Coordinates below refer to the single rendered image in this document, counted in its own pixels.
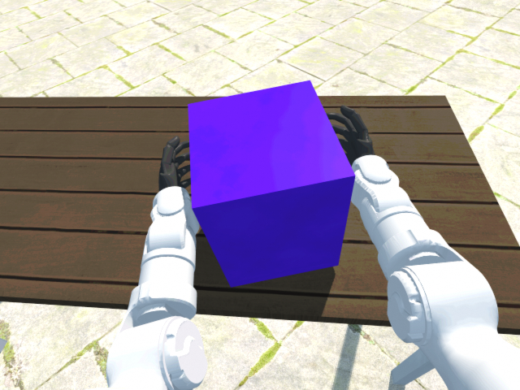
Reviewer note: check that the right robot upper arm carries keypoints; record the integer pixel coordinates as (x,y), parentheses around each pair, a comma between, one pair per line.
(448,311)

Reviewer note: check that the carton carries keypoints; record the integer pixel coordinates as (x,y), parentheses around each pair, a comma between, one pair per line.
(271,185)

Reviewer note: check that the robot left hand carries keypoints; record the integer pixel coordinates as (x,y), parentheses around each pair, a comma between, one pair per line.
(169,174)

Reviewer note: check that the right robot forearm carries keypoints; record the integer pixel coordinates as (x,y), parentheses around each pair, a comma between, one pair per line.
(394,225)

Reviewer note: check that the table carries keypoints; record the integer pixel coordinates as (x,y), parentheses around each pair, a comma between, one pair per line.
(78,176)

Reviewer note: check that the left robot upper arm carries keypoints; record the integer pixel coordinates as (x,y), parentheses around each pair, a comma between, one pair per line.
(167,354)

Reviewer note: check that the robot right hand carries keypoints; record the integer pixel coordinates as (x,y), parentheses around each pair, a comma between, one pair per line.
(357,142)

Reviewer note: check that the left robot forearm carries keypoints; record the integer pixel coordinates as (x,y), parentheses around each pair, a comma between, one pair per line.
(165,286)

